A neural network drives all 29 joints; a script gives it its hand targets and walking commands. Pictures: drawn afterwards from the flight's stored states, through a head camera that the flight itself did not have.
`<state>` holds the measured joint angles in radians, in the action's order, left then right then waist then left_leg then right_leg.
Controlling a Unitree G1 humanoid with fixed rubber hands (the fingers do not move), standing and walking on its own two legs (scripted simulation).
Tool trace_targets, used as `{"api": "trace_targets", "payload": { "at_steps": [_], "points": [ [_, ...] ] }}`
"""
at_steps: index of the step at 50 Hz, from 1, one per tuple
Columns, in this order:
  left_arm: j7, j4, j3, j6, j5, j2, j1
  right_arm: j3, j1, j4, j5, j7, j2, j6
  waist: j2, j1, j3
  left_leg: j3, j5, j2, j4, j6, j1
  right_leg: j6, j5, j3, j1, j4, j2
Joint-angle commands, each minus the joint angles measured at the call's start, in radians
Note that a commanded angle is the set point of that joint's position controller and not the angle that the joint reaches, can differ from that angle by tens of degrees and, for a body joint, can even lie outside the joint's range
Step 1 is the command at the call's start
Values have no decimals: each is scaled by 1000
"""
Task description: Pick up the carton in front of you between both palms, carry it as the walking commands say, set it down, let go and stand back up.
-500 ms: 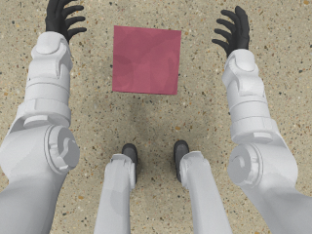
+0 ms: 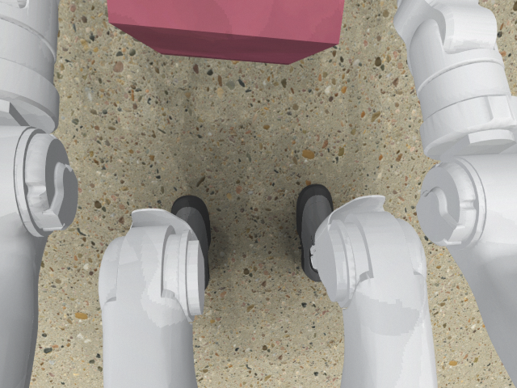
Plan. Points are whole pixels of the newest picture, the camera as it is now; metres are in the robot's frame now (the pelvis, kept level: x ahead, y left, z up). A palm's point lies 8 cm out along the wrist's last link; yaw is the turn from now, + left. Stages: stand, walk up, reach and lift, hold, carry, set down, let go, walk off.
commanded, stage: reach and lift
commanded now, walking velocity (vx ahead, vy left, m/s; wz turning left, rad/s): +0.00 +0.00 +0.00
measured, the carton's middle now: out of the picture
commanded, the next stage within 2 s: none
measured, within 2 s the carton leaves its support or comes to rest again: leaves its support in 0.98 s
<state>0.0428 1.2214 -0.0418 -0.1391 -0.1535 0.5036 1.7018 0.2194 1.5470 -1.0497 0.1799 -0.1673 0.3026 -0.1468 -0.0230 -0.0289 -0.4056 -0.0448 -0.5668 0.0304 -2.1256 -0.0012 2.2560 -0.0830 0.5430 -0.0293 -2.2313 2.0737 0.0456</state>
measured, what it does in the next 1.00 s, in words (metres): stands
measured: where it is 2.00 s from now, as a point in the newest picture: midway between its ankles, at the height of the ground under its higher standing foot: (256, 254)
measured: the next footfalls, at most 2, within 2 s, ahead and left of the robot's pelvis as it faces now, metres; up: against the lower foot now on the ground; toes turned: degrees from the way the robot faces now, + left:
none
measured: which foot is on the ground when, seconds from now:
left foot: down 0.00-1.00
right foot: down 0.00-1.00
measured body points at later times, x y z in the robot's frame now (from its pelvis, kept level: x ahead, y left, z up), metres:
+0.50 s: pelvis +0.01 +0.00 -0.02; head +0.40 +0.03 +0.19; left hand +0.60 +0.20 -0.21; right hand +0.58 -0.14 -0.21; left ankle +0.10 +0.12 -0.36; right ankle +0.12 -0.14 -0.36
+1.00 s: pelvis +0.02 +0.00 -0.03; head +0.39 +0.04 +0.20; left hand +0.60 +0.18 -0.20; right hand +0.58 -0.12 -0.20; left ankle +0.10 +0.12 -0.36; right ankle +0.12 -0.14 -0.36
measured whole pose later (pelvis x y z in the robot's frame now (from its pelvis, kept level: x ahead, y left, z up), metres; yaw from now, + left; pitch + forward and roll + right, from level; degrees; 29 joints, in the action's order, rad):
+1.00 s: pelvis +0.02 +0.00 -0.03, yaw +0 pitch +37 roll -3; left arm 0.07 1.01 -0.09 -0.29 -0.06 0.36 1.58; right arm 0.29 1.49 -0.95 0.11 -0.20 0.21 -0.24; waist -0.04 0.01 -0.40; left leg -0.04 -0.65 0.02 -2.26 0.00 2.25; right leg -0.09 0.62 -0.04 -2.24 2.21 0.07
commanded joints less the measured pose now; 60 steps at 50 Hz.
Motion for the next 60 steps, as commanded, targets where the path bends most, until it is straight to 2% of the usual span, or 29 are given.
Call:
{"api": "trace_targets", "payload": {
  "at_steps": [1,3,4,5,6,7,8,12,17,23,24,25,26,32,35,36,38,42,43,44,45,48,52,54,55,57,58,59,60],
  "points": [
    [7,-36,-34,28,35,180,353,18,318,20,-18,9,153,37,78,-2,1244,31,276,-32,147,-23,-704,10,-197,106,543,-81,-8],
    [5,-73,13,40,-13,133,372,35,318,31,-33,12,163,60,94,-61,1241,23,280,-26,137,-26,-695,20,-213,133,506,-56,-8],
    [1,-101,11,49,-1,143,399,26,360,49,-24,12,147,63,109,-9,1275,24,351,-19,107,-18,-750,22,-252,113,524,-51,-7],
    [-2,-99,20,50,-18,124,385,34,357,19,-34,12,175,61,132,-27,1284,34,357,-25,86,-36,-749,20,-260,117,499,-41,-5],
    [0,-65,9,53,-17,134,378,-2,328,-9,-31,13,131,68,58,-39,1247,27,359,-15,109,-26,-738,10,-279,132,554,-34,2],
    [2,-74,18,59,8,131,348,12,337,24,7,21,148,75,131,15,1255,31,423,-18,80,-35,-791,9,-307,118,509,-18,5],
    [7,-91,3,64,-8,114,340,14,343,41,-18,18,165,85,103,-30,1300,15,475,-20,65,-34,-780,14,-368,128,542,-2,10],
    [10,-73,-12,66,11,120,269,-19,280,36,-1,12,116,80,77,40,1275,45,467,-7,68,-30,-753,4,-360,115,576,-9,24],
    [-5,-91,18,64,-18,63,239,8,223,26,-32,11,116,88,70,-20,1247,41,427,-2,57,-31,-704,10,-365,126,563,-4,20],
    [-8,-89,-3,68,3,64,252,3,274,29,-33,6,73,79,81,24,1186,56,351,-13,75,-37,-616,16,-309,95,568,-37,20],
    [-8,-108,-2,66,-17,51,285,-20,269,42,-22,9,50,83,36,-4,1189,40,332,-10,96,-27,-587,19,-313,114,587,-24,22],
    [-8,-91,-1,70,8,61,272,1,304,34,-29,8,79,83,82,36,1178,50,343,-7,83,-36,-585,30,-318,83,586,-26,24],
    [-7,-112,21,72,-20,52,308,-29,308,41,-12,10,58,82,59,-8,1208,48,345,-15,68,-27,-631,28,-316,103,598,-15,28],
    [-53,-70,35,50,34,-228,295,-39,342,38,-70,48,-212,66,74,21,1103,68,333,24,96,-29,-594,28,-323,109,598,-39,63],
    [-197,-105,108,2,41,-762,379,-127,523,140,-110,184,-727,23,54,15,1053,66,363,50,67,-10,-583,49,-333,116,574,-9,92],
    [-234,-162,104,-11,53,-844,398,-147,547,130,-89,220,-807,-6,46,72,1051,92,311,56,59,-11,-533,45,-269,111,602,12,89],
    [-280,-190,99,-33,68,-943,411,-137,524,116,-115,268,-897,-42,48,40,973,95,254,50,72,-1,-480,55,-240,115,558,5,103],
    [-309,-230,105,-62,59,-1049,333,-176,514,140,-64,304,-983,-51,62,86,1018,95,325,63,72,11,-498,68,-279,126,520,31,105],
    [-304,-253,163,-69,22,-1096,364,-168,515,147,-45,309,-993,-48,123,22,1082,80,342,52,72,1,-582,75,-308,141,507,42,105],
    [-296,-288,167,-62,9,-1099,394,-197,539,163,-39,305,-1016,-50,99,22,1133,80,380,56,48,9,-621,75,-294,140,454,33,103],
    [-288,-346,175,-62,14,-1106,444,-234,577,182,5,303,-1059,-60,98,82,1242,80,459,53,41,13,-701,66,-351,119,515,33,101],
    [-272,-502,259,-92,-38,-1157,519,-284,635,304,45,282,-1090,-69,121,19,1568,86,586,69,58,1,-905,59,-443,167,595,28,108],
    [-269,-516,233,-182,-11,-1290,392,-346,714,512,52,275,-1128,-123,130,55,1893,105,689,86,91,-4,-1107,46,-474,173,656,-47,112],
    [-266,-593,260,-205,-33,-1363,433,-362,677,571,28,268,-1171,-154,105,-6,1997,110,699,97,113,-15,-1089,46,-524,170,715,-75,119],
    [-264,-582,245,-226,-15,-1398,359,-369,712,652,44,269,-1183,-159,103,35,2048,105,726,96,132,-9,-1151,41,-537,169,717,-92,119],
    [-268,-521,207,-252,23,-1442,277,-345,651,587,-21,281,-1192,-188,75,-18,1905,103,609,105,197,-25,-983,46,-483,173,718,-137,128],
    [-269,-474,165,-254,84,-1387,233,-336,607,542,-36,286,-1245,-198,41,54,1818,104,568,108,232,-8,-949,29,-447,162,675,-156,120],
    [-276,-420,133,-266,97,-1476,167,-323,580,571,-61,294,-1209,-193,65,17,1756,109,542,114,241,-18,-879,40,-439,141,693,-203,128],
    [-282,-414,102,-257,130,-1429,156,-299,543,478,-81,293,-1267,-211,37,51,1676,118,491,109,267,-17,-811,36,-395,140,664,-212,127]
  ]
}}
